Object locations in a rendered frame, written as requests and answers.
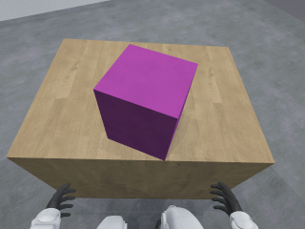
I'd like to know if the robot left forearm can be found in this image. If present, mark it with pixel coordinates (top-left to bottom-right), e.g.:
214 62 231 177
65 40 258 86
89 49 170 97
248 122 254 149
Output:
30 208 61 229

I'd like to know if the carton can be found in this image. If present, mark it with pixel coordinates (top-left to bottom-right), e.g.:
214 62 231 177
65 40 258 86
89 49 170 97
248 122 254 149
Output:
93 44 198 161

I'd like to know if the robot right hand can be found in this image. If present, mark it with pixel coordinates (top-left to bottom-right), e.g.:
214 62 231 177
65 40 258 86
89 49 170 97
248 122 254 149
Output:
210 181 243 217

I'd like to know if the robot left hand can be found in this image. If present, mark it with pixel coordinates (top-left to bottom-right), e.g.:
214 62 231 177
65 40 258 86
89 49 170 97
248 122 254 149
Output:
46 183 76 218

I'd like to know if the robot right forearm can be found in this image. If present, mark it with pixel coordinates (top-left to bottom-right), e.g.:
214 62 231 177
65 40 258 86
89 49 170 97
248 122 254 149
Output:
230 211 258 229

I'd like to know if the pedestal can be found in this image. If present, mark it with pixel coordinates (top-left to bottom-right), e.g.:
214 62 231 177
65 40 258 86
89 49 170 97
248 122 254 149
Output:
6 38 275 199

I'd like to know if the robot left thigh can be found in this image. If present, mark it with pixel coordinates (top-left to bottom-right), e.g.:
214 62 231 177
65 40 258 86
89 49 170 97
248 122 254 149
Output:
96 216 128 229

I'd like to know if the robot thigh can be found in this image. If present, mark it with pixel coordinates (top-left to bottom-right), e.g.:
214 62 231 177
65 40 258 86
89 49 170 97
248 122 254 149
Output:
96 216 128 229
161 207 204 229

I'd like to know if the robot right thigh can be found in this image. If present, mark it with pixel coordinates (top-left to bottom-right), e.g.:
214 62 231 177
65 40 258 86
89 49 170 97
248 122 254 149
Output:
161 207 204 229

